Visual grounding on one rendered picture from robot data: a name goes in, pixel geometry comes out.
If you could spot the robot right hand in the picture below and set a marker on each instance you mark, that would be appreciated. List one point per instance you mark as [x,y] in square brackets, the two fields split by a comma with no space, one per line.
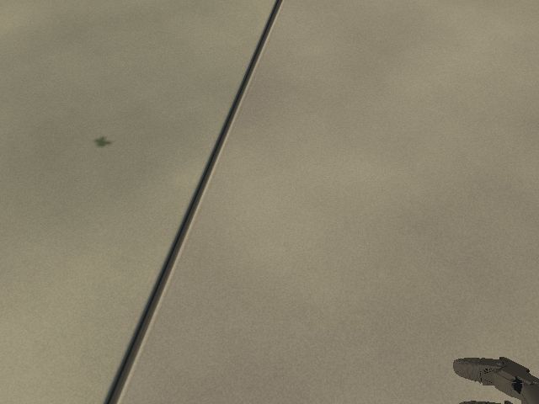
[506,375]

